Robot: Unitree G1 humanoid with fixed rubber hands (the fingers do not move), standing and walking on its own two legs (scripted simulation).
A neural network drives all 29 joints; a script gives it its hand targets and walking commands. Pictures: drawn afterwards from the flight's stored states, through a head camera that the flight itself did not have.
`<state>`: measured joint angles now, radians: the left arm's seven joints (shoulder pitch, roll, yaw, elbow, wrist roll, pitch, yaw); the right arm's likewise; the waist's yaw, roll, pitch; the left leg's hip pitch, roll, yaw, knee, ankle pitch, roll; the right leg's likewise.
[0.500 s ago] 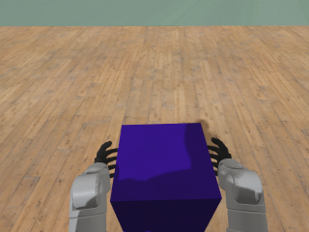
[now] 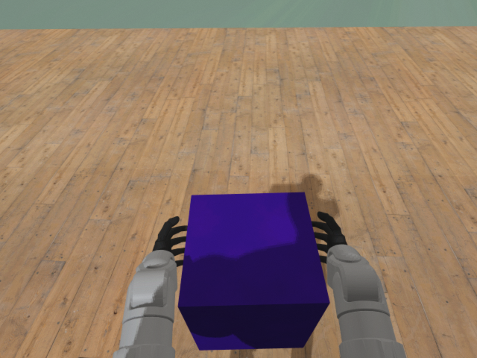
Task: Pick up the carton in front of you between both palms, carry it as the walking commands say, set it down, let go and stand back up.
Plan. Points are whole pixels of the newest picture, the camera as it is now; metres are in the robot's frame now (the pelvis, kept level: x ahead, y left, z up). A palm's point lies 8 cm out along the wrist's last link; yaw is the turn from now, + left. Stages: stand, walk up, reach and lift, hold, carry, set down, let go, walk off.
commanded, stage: carry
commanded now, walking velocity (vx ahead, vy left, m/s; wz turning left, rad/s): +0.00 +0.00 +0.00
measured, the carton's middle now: (249, 274) +0.29 +0.00 -0.04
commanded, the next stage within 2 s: hold in 0.84 s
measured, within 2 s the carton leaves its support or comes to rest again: neither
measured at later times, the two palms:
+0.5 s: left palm (157, 257) +0.28 +0.16 +0.04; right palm (330, 250) +0.29 -0.14 +0.04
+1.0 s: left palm (141, 271) +0.26 +0.18 +0.04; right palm (316, 251) +0.29 -0.12 +0.04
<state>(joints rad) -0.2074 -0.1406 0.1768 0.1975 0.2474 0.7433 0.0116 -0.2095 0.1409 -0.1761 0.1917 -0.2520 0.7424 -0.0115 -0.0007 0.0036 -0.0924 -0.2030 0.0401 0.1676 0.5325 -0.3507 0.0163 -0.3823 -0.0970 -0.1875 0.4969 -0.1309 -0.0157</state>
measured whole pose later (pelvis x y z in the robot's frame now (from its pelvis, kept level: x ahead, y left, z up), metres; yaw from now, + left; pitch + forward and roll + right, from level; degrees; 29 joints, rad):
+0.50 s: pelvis +0.00 +0.01 +0.00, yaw +0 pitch +1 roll +0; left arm -0.19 -0.14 0.16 0.14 0.22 0.74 0.02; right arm -0.19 0.14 -0.16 0.14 -0.23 0.74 -0.02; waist 0.00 0.01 -0.08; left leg -0.21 0.04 0.17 0.56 -0.37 0.03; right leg -0.39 -0.11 -0.18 0.51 -0.14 0.00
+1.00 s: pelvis +0.00 +0.01 +0.01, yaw +7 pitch -5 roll +0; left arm -0.20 -0.14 0.14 0.19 0.24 0.68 0.01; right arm -0.16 0.13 -0.17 0.11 -0.24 0.72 -0.02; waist -0.01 0.02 0.06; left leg -0.06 -0.02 0.04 0.43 -0.28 0.03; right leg -0.18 -0.04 0.06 0.38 -0.12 0.03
